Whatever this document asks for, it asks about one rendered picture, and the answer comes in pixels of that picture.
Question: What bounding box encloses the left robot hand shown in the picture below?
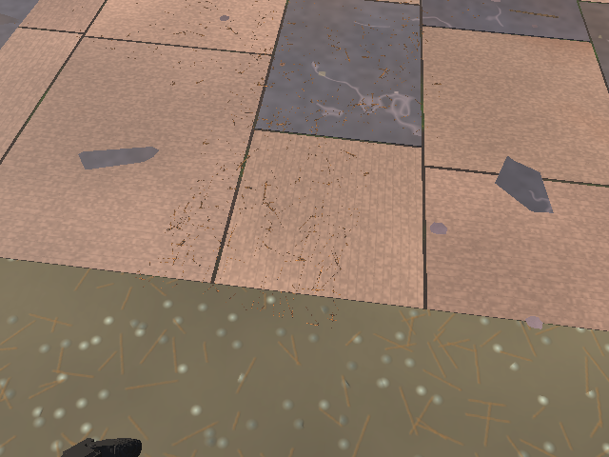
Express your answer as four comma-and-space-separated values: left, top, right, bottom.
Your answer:
61, 438, 142, 457

